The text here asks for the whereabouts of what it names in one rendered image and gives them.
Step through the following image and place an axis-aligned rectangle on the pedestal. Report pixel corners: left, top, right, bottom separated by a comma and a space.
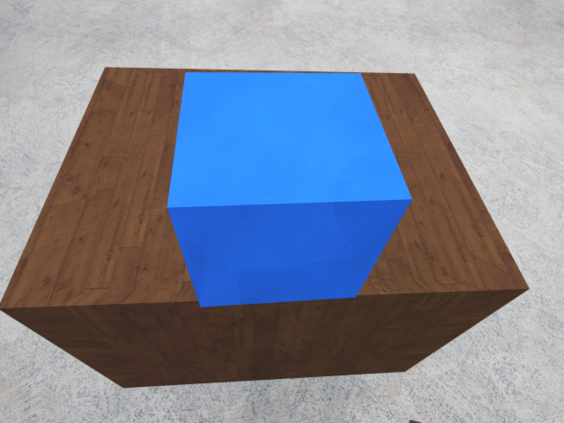
0, 67, 530, 388

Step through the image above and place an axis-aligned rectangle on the carton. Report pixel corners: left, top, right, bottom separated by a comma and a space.
167, 72, 412, 308

